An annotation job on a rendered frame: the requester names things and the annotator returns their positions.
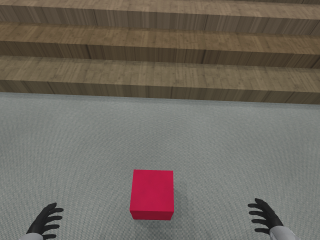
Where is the carton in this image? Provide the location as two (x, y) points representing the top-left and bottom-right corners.
(129, 169), (174, 221)

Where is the robot right forearm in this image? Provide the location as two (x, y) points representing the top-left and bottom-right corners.
(269, 225), (301, 240)

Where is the right robot hand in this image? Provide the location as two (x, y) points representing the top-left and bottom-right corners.
(247, 198), (284, 235)

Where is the left robot hand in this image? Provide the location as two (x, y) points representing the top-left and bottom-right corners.
(26, 202), (64, 240)

